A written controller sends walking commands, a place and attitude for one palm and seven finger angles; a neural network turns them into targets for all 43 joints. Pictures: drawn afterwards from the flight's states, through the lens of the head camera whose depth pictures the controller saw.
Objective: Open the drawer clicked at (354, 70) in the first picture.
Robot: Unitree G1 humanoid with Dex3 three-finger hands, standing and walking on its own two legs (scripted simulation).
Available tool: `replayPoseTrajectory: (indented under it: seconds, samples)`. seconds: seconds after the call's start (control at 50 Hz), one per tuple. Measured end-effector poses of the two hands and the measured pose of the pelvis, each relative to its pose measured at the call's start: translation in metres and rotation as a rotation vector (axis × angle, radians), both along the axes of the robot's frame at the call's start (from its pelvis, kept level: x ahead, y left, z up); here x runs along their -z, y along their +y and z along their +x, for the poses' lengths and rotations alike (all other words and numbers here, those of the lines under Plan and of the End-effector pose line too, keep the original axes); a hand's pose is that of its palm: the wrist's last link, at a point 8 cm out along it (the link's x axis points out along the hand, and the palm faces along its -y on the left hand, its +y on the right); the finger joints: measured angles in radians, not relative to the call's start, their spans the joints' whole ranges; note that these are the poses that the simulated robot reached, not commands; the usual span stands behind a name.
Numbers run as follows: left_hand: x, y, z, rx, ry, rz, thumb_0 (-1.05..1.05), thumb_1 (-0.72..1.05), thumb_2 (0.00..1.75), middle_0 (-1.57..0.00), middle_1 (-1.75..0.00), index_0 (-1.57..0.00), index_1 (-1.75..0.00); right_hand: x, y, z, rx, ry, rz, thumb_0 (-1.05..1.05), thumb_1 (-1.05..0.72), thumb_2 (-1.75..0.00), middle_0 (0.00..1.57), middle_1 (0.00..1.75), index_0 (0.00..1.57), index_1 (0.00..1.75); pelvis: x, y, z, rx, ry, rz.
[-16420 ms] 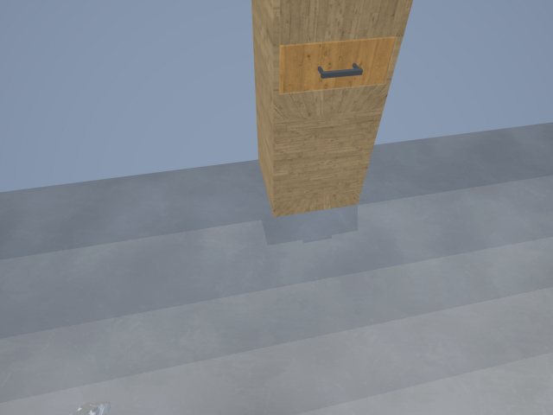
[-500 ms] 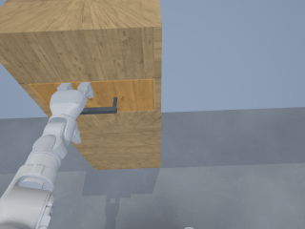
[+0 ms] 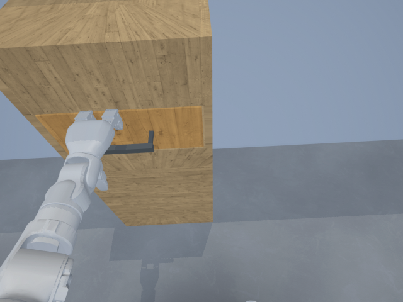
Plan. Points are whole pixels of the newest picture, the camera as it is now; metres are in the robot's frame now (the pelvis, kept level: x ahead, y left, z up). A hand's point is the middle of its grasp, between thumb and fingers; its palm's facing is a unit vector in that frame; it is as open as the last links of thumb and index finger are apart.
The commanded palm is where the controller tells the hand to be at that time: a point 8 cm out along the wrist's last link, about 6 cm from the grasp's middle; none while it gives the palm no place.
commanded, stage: move the hooked fingers above the handle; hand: left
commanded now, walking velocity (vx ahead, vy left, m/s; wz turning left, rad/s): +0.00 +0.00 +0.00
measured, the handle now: (126, 142) +0.48 +0.21 -0.02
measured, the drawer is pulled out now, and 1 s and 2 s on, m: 0.00 0.00 0.00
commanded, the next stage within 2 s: lower the fingers behind the handle in 0.10 s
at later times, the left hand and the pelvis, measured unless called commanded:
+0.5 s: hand (104, 156) +0.42 +0.24 +0.01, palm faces -0.06 -0.02 -1.00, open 13.8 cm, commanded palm +0.40 +0.24 +0.07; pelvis +0.00 +0.00 +0.00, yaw +0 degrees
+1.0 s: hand (111, 155) +0.43 +0.23 -0.01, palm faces -0.03 +0.00 -1.00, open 13.8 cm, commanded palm +0.41 +0.23 +0.04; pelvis -0.01 +0.00 -0.02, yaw +0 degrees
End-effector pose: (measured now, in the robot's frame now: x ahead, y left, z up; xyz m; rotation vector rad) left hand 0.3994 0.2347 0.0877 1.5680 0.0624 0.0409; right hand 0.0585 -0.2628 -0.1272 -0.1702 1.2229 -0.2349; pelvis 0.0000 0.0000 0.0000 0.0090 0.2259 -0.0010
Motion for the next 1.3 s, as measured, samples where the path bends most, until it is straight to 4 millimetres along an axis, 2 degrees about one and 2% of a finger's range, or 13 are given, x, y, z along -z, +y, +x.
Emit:
replayPoseTrajectory:
  seconds: [0.28,0.36,0.54,0.82,1.0,1.3]
  samples:
    - [-0.004,-0.006,0.016,0.013,0.014,-0.016,0.00,-0.49,0.30,-0.33,-1.22,-0.33,-1.21,-0.004,-0.005,0.013,-0.011,-0.033,-0.025,0.01,-0.90,-0.90,0.20,0.30,0.20,0.30,0.000,-0.002,0.002,-0.001,0.009,0.000]
    - [0.004,-0.002,0.012,-0.003,0.038,-0.013,0.00,-0.49,0.30,-0.33,-1.22,-0.33,-1.21,-0.004,-0.007,0.012,-0.011,-0.029,-0.023,0.01,-0.90,-0.90,0.20,0.30,0.20,0.30,0.001,-0.002,0.003,0.002,0.016,0.000]
    - [0.023,0.003,0.002,0.022,0.036,-0.016,0.00,-0.49,0.30,-0.32,-1.21,-0.33,-1.20,0.001,-0.009,0.003,-0.011,0.008,-0.037,0.01,-0.90,-0.90,0.20,0.30,0.20,0.30,0.006,-0.002,0.001,-0.007,0.039,-0.004]
    - [0.038,-0.004,0.012,0.001,0.042,-0.010,0.00,-0.49,0.30,-0.32,-1.21,-0.32,-1.20,0.009,-0.003,-0.016,0.008,0.051,-0.023,0.01,-0.90,-0.90,0.20,0.30,0.20,0.30,0.012,0.001,-0.003,-0.004,0.067,-0.006]
    - [0.041,-0.005,0.014,0.001,0.012,0.005,0.00,-0.49,0.30,-0.33,-1.25,-0.32,-1.20,0.015,-0.002,-0.027,0.008,0.075,-0.018,0.01,-0.90,-0.90,0.20,0.30,0.20,0.30,0.017,0.002,-0.006,-0.002,0.085,-0.006]
    - [0.043,-0.008,0.015,-0.017,0.008,0.023,0.00,-0.49,0.30,-0.30,-1.29,-0.32,-1.24,0.021,-0.007,-0.031,-0.012,0.053,-0.036,0.01,-0.90,-0.90,0.20,0.30,0.20,0.30,0.026,0.000,-0.019,-0.008,0.103,-0.004]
